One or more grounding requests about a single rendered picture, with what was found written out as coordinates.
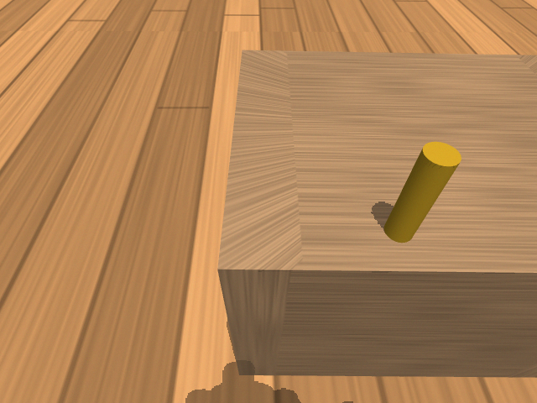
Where can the can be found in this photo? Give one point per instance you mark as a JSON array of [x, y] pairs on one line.
[[432, 170]]

